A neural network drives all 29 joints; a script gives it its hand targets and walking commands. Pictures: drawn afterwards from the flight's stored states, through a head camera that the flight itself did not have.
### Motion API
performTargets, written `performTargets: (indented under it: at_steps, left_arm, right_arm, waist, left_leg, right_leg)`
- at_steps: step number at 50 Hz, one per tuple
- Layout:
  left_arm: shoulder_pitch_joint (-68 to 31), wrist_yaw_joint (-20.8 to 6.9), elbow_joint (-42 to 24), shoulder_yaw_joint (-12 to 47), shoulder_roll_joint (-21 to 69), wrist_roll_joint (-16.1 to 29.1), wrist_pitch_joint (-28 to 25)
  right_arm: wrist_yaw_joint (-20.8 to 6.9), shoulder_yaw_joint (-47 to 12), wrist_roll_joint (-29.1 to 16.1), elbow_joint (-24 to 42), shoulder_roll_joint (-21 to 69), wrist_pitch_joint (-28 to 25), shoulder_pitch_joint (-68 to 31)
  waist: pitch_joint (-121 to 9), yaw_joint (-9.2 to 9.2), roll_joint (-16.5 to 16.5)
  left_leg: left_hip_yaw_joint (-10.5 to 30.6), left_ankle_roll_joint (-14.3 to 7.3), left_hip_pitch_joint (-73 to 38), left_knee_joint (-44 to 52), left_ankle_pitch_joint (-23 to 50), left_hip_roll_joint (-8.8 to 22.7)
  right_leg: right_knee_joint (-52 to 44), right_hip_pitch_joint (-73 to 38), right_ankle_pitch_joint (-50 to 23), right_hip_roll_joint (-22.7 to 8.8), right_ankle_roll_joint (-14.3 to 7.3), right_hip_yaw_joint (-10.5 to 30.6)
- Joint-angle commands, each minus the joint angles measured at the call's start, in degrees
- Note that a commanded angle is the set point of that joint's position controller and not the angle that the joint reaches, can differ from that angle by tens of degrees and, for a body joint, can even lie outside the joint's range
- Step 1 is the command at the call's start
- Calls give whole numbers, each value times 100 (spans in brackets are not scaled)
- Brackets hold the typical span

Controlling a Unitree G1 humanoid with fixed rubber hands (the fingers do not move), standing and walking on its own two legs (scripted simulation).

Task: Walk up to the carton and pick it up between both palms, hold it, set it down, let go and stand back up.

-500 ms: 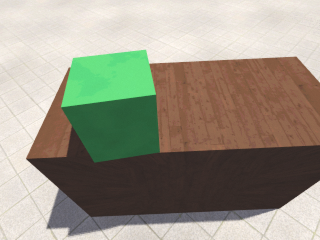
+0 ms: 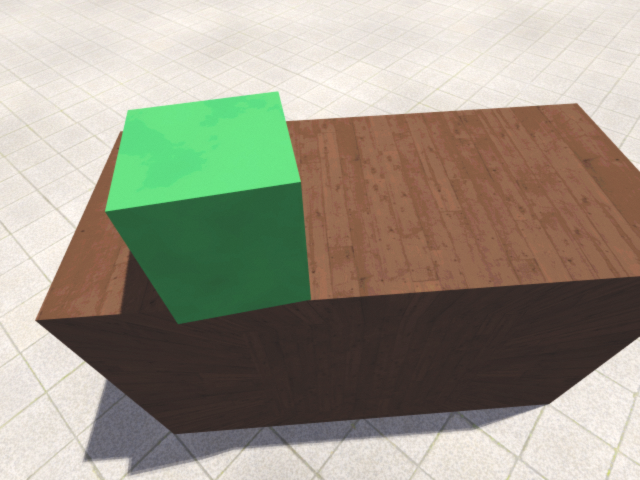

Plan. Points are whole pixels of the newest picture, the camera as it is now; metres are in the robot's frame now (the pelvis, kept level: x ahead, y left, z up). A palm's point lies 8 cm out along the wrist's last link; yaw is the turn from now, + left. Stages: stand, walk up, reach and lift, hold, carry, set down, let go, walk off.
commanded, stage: walk up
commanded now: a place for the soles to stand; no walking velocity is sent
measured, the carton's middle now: (226, 212) +0.48 +0.15 +0.06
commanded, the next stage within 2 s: none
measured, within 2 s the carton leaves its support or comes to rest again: neither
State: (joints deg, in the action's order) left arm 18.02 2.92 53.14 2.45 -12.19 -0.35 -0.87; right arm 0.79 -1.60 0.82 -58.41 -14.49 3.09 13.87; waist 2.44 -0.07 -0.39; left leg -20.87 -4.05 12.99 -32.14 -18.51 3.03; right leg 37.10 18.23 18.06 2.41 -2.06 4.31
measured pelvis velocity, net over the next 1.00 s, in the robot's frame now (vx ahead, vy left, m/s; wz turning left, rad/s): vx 0.05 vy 0.09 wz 0.11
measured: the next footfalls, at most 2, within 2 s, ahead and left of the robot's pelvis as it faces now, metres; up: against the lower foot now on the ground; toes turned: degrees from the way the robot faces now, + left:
left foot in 0.42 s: +0.15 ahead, +0.27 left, +0.00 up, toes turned +1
right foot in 0.84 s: +0.09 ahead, -0.02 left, +0.00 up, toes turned +11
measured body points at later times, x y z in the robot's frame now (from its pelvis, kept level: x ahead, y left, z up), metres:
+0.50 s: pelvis +0.05 +0.12 -0.01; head +0.06 +0.13 +0.44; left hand +0.06 +0.38 -0.16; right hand +0.08 -0.14 -0.15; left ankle +0.11 +0.27 -0.73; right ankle +0.02 -0.07 -0.72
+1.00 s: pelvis +0.05 +0.09 +0.00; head +0.06 +0.09 +0.45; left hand +0.10 +0.34 -0.14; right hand +0.13 -0.17 -0.13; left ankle +0.06 +0.22 -0.70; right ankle +0.04 -0.02 -0.73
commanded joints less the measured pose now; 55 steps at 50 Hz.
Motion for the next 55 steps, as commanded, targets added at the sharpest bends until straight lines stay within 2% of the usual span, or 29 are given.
performTargets:
  at_steps: [1,4,5,6,7,8,11,13,17,19,20,21,22,23,24,26,27,32,36,38,40,42,43,44,49,51,53,54,55]
  left_arm:
    - [440,59,-270,-218,-998,15,-60]
    - [415,60,-242,-243,-1026,47,-82]
    - [1125,144,-168,-432,-1137,-149,-75]
    - [1518,219,-27,-558,-1361,-196,-45]
    - [1660,303,12,-615,-1465,-177,0]
    - [1455,380,-31,-682,-1431,-168,-19]
    - [650,377,-339,-702,-1141,-146,-121]
    - [662,275,-260,-671,-954,-188,-219]
    - [-81,-37,-373,-652,-963,-263,-164]
    - [119,-140,-254,-549,-830,-251,-29]
    - [442,-178,-176,-440,-696,-205,19]
    - [554,-177,-217,-362,-508,-156,53]
    - [790,-172,-315,-275,-208,-77,98]
    - [865,-103,-284,-271,-383,-37,192]
    - [647,-81,-328,-283,-544,-92,244]
    - [655,-110,-268,-257,-499,-60,170]
    - [774,-125,-189,-305,-580,-67,148]
    - [-138,-132,-403,-378,-733,-227,258]
    - [-219,-192,-535,-369,-577,-211,309]
    - [-184,-225,-543,-378,-550,-210,295]
    - [50,-257,-495,-385,-555,-182,218]
    - [-218,-239,-552,-563,-1138,-166,188]
    - [-440,-225,-555,-565,-1320,-37,220]
    - [-688,-238,-576,-550,-1113,-61,229]
    - [-761,-245,-491,-374,-848,-176,149]
    - [-806,-276,-396,-351,-880,-179,154]
    - [-452,-334,-396,-247,-623,-150,115]
    - [-264,-354,-373,-172,-471,-114,117]
    - [-296,-283,-362,-128,-407,-90,169]
  right_arm:
    - [-18,160,36,221,-783,10,281]
    - [-28,137,36,258,-678,-35,486]
    - [-161,283,230,428,-988,-51,445]
    - [-230,296,338,588,-922,-33,153]
    - [-278,275,371,787,-872,4,-44]
    - [-295,258,398,851,-814,23,21]
    - [-318,270,282,797,-913,-72,285]
    - [-357,311,310,843,-793,-141,341]
    - [-324,311,9,669,-301,-268,1006]
    - [-193,397,17,511,-427,-334,1346]
    - [-122,445,33,562,-546,-359,1535]
    - [-62,553,18,699,-897,-389,1580]
    - [-6,560,15,906,-1179,-402,1479]
    - [27,607,-65,858,-1488,-366,1167]
    - [55,553,-173,914,-1335,-370,889]
    - [62,510,-28,1011,-1232,-383,417]
    - [48,502,44,1070,-1111,-399,344]
    - [137,526,12,1060,-864,-424,745]
    - [198,606,52,1205,-986,-370,566]
    - [197,612,94,1330,-1007,-340,378]
    - [142,565,130,1374,-917,-290,160]
    - [87,352,63,1313,-277,-291,536]
    - [163,335,-19,1347,-197,-263,428]
    - [204,390,30,1267,-258,-230,561]
    - [80,339,90,1178,-129,-471,793]
    - [76,334,80,1165,-94,-592,1088]
    - [118,403,157,1215,-528,-620,1019]
    - [123,420,118,1267,-640,-614,1073]
    - [115,458,31,1169,-883,-565,949]
  waist:
    - [55,0,-475]
    - [7,87,-579]
    - [-108,-80,-279]
    - [8,-385,-647]
    - [409,-541,-832]
    - [550,-422,-714]
    - [249,-32,-397]
    - [245,-81,-166]
    - [84,193,-1368]
    - [0,212,-724]
    - [8,250,-458]
    - [-42,290,175]
    - [-8,73,877]
    - [148,-61,1017]
    - [567,-70,676]
    - [131,-179,1279]
    - [-136,-207,1369]
    - [-196,138,972]
    - [-395,44,1159]
    - [-363,-4,856]
    - [-454,-231,503]
    - [-239,-57,-933]
    - [68,-88,-967]
    - [317,32,-813]
    - [245,56,-770]
    - [-293,197,-480]
    - [-694,81,-32]
    - [-746,22,314]
    - [-509,-64,640]
  left_leg:
    - [1324,-18,-542,383,-467,592]
    - [1541,107,-746,318,-288,438]
    - [1359,173,215,-401,-1265,258]
    - [1462,293,1305,-1119,-1749,59]
    - [1797,404,2290,-1951,-1944,64]
    - [2371,458,2844,-2397,-1539,346]
    - [2698,695,2889,-2590,-668,382]
    - [2579,741,2547,-2320,-295,278]
    - [1861,646,213,-380,488,-113]
    - [1413,653,-894,-9,1335,-570]
    - [1788,638,-1314,83,1568,-406]
    - [2700,476,-1225,383,1431,300]
    - [4405,77,-350,1198,1276,1554]
    - [5473,-626,542,1772,215,1986]
    - [5474,-711,1010,1916,-6,1912]
    - [4222,-384,350,1409,913,1337]
    - [4001,-320,421,1221,1301,1274]
    - [4023,-583,-120,831,2583,1390]
    - [4151,-648,190,936,1430,1372]
    - [3992,-557,652,750,1400,1290]
    - [3464,-171,1041,251,992,757]
    - [2524,367,1783,-1119,-227,-316]
    - [2235,383,1485,-1893,-1461,-468]
    - [2352,381,1308,-2320,-1479,-331]
    - [2234,323,821,-557,-318,-281]
    - [1993,346,-136,764,1161,-361]
    - [3083,68,-838,572,2510,237]
    - [4036,-245,-1021,723,2788,925]
    - [4239,-569,-326,797,2402,1110]
  right_leg:
    - [-1162,896,-186,-772,-488,1662]
    - [-1518,1128,-75,-965,-587,2020]
    - [-1520,101,1531,-1223,-871,2539]
    - [-1982,-551,2499,-1678,-1187,3379]
    - [-2323,-799,2829,-2115,-1394,3981]
    - [-2328,-939,2669,-2383,-1389,4051]
    - [-2215,-1194,1580,-2153,-1094,3026]
    - [-2114,-1046,977,-1839,-929,2311]
    - [-1408,443,823,-747,-374,327]
    - [-564,1228,777,-481,-268,17]
    - [-245,1659,785,-407,-130,14]
    - [330,1598,914,-360,40,9]
    - [1069,1223,1662,-209,315,-123]
    - [1519,740,2139,-265,371,-31]
    - [1658,599,1885,-476,465,14]
    - [1122,589,1518,-654,374,-75]
    - [899,183,1210,-661,293,-170]
    - [1135,492,1028,-546,292,-346]
    - [897,290,1118,-506,316,-493]
    - [216,-252,360,-559,297,-552]
    - [-1019,-1073,-375,-504,143,-506]
    - [-2157,-1183,-106,-1872,-326,1211]
    - [-2409,-125,517,-2310,-847,1375]
    - [-2434,337,1188,-2307,-1004,1345]
    - [-1607,-470,-1083,-1514,-638,-37]
    - [-907,-603,-1586,-1382,-559,-444]
    - [-478,-332,-1474,-1192,-220,-599]
    - [-179,-15,-316,-846,7,-806]
    - [-527,-420,335,-699,64,-690]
